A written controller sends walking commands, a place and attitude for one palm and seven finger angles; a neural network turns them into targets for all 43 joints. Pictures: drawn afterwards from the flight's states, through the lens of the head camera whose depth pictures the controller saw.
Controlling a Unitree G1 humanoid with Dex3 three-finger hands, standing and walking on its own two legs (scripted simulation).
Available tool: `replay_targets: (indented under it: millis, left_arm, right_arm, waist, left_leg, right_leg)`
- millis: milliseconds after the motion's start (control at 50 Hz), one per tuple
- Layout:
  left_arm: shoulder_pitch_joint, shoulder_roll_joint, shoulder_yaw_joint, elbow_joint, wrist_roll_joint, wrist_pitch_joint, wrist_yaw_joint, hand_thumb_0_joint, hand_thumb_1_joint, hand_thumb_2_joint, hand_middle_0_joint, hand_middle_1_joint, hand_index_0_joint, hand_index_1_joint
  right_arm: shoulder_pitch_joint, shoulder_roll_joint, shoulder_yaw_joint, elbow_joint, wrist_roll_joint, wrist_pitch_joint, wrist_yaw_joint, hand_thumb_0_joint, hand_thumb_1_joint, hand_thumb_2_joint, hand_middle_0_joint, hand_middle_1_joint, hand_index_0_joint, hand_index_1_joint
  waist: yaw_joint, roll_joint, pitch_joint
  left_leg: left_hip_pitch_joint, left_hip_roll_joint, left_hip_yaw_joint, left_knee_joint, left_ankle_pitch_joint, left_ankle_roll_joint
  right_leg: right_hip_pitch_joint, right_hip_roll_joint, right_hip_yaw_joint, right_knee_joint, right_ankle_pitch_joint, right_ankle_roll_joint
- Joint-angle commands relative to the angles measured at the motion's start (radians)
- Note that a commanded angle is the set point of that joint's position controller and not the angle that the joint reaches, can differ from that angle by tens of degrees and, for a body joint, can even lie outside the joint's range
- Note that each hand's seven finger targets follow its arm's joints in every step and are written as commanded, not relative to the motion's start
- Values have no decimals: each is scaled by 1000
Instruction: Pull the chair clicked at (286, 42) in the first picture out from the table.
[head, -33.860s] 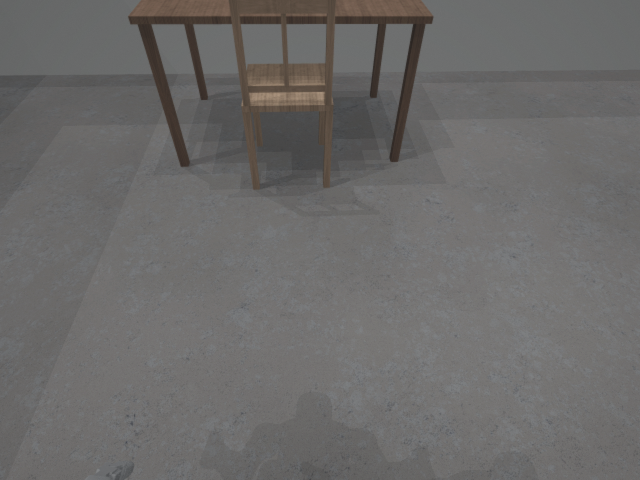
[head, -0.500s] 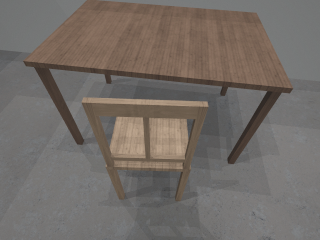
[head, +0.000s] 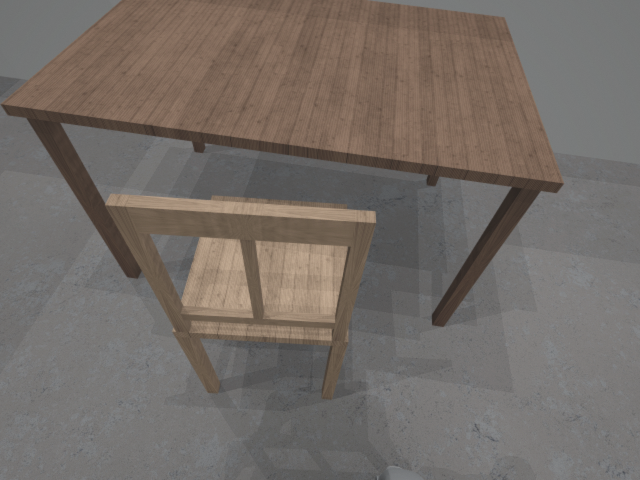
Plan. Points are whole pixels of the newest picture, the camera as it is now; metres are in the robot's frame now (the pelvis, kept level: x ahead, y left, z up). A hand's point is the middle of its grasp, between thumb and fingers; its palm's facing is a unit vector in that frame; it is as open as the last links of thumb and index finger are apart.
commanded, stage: come to a stop and stand still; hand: left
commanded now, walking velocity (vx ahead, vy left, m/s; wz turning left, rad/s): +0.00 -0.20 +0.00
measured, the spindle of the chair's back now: (253, 280) +0.44 +0.14 -0.11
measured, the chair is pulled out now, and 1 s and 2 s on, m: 0.13 0.13 0.13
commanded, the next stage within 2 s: look again from close up in 1.62 s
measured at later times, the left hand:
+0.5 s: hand out of the picture +0.05 +0.10 -0.18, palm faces +0.07 -0.98 -0.19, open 7.2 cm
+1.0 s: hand out of the picture +0.06 +0.14 -0.17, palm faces +0.00 -0.97 -0.24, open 7.4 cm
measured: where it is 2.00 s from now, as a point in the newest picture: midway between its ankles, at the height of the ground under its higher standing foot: outside the picture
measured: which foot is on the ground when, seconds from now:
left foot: down 0.00-0.08, up 0.10-0.32, down 0.34-1.00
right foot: up 0.00-0.08, down 0.10-1.00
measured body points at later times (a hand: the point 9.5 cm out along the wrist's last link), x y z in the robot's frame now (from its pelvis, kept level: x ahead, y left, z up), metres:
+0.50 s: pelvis +0.02 -0.08 -0.01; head +0.04 -0.07 +0.44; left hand +0.04 +0.15 -0.17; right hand +0.09 -0.31 -0.15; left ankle +0.02 +0.00 -0.74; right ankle +0.04 -0.19 -0.74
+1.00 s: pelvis +0.02 -0.04 -0.01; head +0.02 -0.05 +0.44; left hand +0.06 +0.19 -0.15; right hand +0.04 -0.27 -0.16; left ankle +0.02 +0.00 -0.74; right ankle +0.04 -0.19 -0.74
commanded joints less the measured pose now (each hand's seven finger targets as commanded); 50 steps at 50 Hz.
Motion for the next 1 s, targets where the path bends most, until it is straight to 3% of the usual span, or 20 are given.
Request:
replay_targets:
  millis: [0, 40, 60, 80, 100, 140, 180, 260, 320, 340, 380, 480, 560, 660, 680, 700, 740, 800, 900, 980]
  left_arm:
    - [104, 33, 12, -28, -3, -21, -11, 0, 900, 900, -200, -300, -200, -300]
    - [181, 102, 25, -5, 2, -38, -7, 0, 900, 900, -200, -300, -200, -300]
    - [201, 211, 44, -2, 15, -46, 5, 0, 900, 900, -200, -300, -200, -300]
    - [210, 232, 40, -18, 13, -37, 11, 0, 900, 900, -200, -300, -200, -300]
    - [177, 212, 33, -33, 15, -33, 13, 0, 900, 900, -200, -300, -200, -300]
    - [79, 149, 20, -37, 7, -52, 27, 0, 900, 900, -200, -300, -200, -300]
    - [36, 106, -3, -41, 5, -70, 39, 0, 900, 900, -200, -300, -200, -300]
    - [56, 144, -6, -27, -6, -72, 47, 0, 900, 900, -200, -300, -200, -300]
    - [44, 109, -14, -29, -25, -59, 44, 0, 900, 900, -200, -300, -200, -300]
    - [55, 81, -14, -26, -26, -53, 44, 0, 900, 900, -200, -300, -200, -300]
    - [54, 78, -21, -1, -12, -39, 53, 0, 900, 900, -200, -300, -200, -300]
    - [111, 84, -24, 20, -3, -45, 52, 0, 900, 900, -200, -300, -200, -300]
    - [37, 143, -19, 2, -4, -58, 50, 0, 900, 900, -200, -300, -200, -300]
    - [8, 100, -28, -4, -11, -60, 44, 0, 900, 900, -200, -300, -200, -300]
    - [159, 105, -40, 44, -7, -83, 82, 0, 900, 900, -200, -300, -200, -300]
    - [81, 166, -38, -5, -8, -92, 76, 0, 900, 900, -200, -300, -200, -300]
    - [31, 176, -30, -35, -8, -89, 66, 0, 900, 900, -200, -300, -200, -300]
    - [48, 114, -50, -35, -9, -73, 57, 0, 900, 900, -200, -300, -200, -300]
    - [91, 71, -67, -13, -9, -68, 49, 0, 900, 900, -200, -300, -200, -300]
    - [86, 73, -66, -15, -13, -68, 49, 0, 900, 900, -200, -300, -200, -300]
  right_arm:
    - [15, -264, -75, -62, -7, 6, -9, 0, -900, -900, 200, 300, 200, 300]
    - [40, -224, -78, -68, -1, 14, 0, 0, -900, -900, 200, 300, 200, 300]
    - [69, -130, -59, -87, 5, 19, 3, 0, -900, -900, 200, 300, 200, 300]
    - [25, -111, -47, -118, 12, 26, -3, 0, -900, -900, 200, 300, 200, 300]
    - [21, -108, -45, -124, 15, 26, -2, 0, -900, -900, 200, 300, 200, 300]
    - [47, -107, -35, -102, 9, 19, 5, 0, -900, -900, 200, 300, 200, 300]
    - [39, -84, -16, -89, 19, 6, 18, 0, -900, -900, 200, 300, 200, 300]
    - [56, -53, 5, -63, 35, 0, 14, 0, -900, -900, 200, 300, 200, 300]
    - [65, -124, -6, -64, 31, -6, 7, 0, -900, -900, 200, 300, 200, 300]
    - [32, -154, -7, -81, 20, -1, 4, 0, -900, -900, 200, 300, 200, 300]
    - [-37, -133, 1, -90, 22, 3, 7, 0, -900, -900, 200, 300, 200, 300]
    - [-46, -148, -13, -126, 21, 20, 11, 0, -900, -900, 200, 300, 200, 300]
    - [12, -105, -17, -112, 23, 43, 22, 0, -900, -900, 200, 300, 200, 300]
    - [42, -103, -2, -73, 22, 11, 23, 0, -900, -900, 200, 300, 200, 300]
    - [-42, -185, -15, -153, 33, -6, 31, 0, -900, -900, 200, 300, 200, 300]
    - [-1, -121, -4, -176, 30, 1, 40, 0, -900, -900, 200, 300, 200, 300]
    - [15, -121, 2, -162, 19, 2, 42, 0, -900, -900, 200, 300, 200, 300]
    - [37, -151, 7, -158, 19, -9, 40, 0, -900, -900, 200, 300, 200, 300]
    - [40, -177, 18, -152, 21, -21, 32, 0, -900, -900, 200, 300, 200, 300]
    - [60, -173, 21, -125, 21, -27, 30, 0, -900, -900, 200, 300, 200, 300]
  waist:
    - [10, 191, -29]
    - [40, 5, -77]
    - [48, -351, -108]
    - [83, -406, -149]
    - [67, -307, -132]
    - [16, -297, -129]
    - [0, -215, -110]
    - [4, -96, -103]
    - [3, 52, -71]
    - [23, 162, -36]
    - [44, 264, 6]
    - [53, 42, -30]
    - [1, -240, -37]
    - [-10, -59, -71]
    - [24, 6, -131]
    - [-15, -56, -180]
    - [-33, 33, -124]
    - [-18, 155, 15]
    - [13, -2, 58]
    - [10, 10, 28]
  left_leg:
    - [-79, 144, -109, -71, 214, 126]
    - [-181, 38, -21, 123, 35, 59]
    - [-348, -106, 88, 382, -279, 11]
    - [-335, -123, 6, 579, -413, 36]
    - [-341, -105, -29, 672, -362, 50]
    - [-321, -73, -46, 681, -263, 47]
    - [-227, -69, -41, 489, -215, 36]
    - [-30, -127, 3, 15, -38, 26]
    - [115, -32, -94, -151, 228, 74]
    - [34, 48, -171, -142, 352, 125]
    - [-68, 62, -175, -202, 411, 172]
    - [-46, 4, -125, -91, 256, 137]
    - [-25, -127, -34, 75, -61, 52]
    - [89, -46, -93, -118, 123, 80]
    - [54, -12, -47, 54, 123, 58]
    - [-31, -89, -31, 43, -60, 49]
    - [1, -92, -34, -15, -36, 51]
    - [-108, 2, -180, -185, -61, 97]
    - [-160, 12, -195, -257, -91, 110]
    - [-98, 3, -182, -264, -39, 103]
  right_leg:
    - [163, 51, -98, -285, 95, 5]
    - [336, 23, -58, -449, 213, -5]
    - [420, -185, 183, -538, 356, -68]
    - [346, -260, 281, -573, 444, -162]
    - [310, -240, 237, -568, 394, -209]
    - [284, -205, 248, -544, 358, -206]
    - [240, -193, 160, -519, 456, -197]
    - [237, -195, 162, -440, 593, -189]
    - [118, -97, 103, -381, 364, -110]
    - [137, -47, 61, -379, 244, -75]
    - [223, -16, -6, -297, 67, -49]
    - [221, -53, 63, -409, 215, -62]
    - [141, -254, 275, -598, 194, -185]
    - [101, -98, 86, -495, 136, -86]
    - [220, -117, 118, -482, 365, -70]
    - [255, -179, 194, -500, 169, -111]
    - [161, -173, 187, -507, -2, -149]
    - [125, -17, 18, -400, -9, -80]
    - [217, -6, 2, -399, 90, -65]
    - [211, -13, 16, -405, 120, -64]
